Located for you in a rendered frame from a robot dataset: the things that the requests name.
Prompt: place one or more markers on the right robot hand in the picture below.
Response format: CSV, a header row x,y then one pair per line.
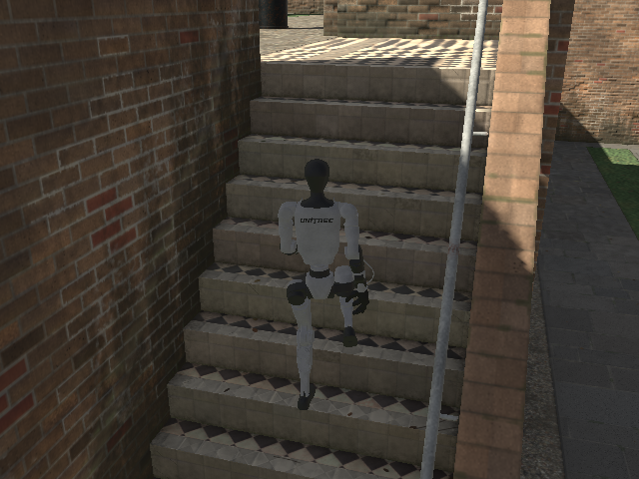
x,y
362,300

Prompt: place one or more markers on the right robot upper arm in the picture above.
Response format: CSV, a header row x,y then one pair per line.
x,y
351,229

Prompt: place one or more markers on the left robot thigh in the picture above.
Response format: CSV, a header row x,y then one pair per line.
x,y
301,305

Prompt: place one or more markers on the left robot upper arm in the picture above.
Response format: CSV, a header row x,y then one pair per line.
x,y
285,215

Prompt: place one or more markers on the robot thigh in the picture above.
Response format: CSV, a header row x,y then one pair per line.
x,y
343,281
301,305

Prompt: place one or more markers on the robot left forearm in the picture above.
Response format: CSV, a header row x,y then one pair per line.
x,y
296,252

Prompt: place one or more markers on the robot right forearm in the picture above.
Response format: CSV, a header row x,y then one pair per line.
x,y
358,272

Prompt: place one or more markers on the right robot thigh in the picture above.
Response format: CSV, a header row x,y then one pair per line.
x,y
343,281

